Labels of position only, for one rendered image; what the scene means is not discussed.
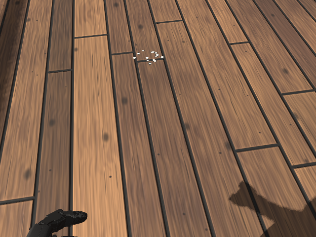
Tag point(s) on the robot left hand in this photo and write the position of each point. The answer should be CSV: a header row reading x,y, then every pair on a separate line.
x,y
56,221

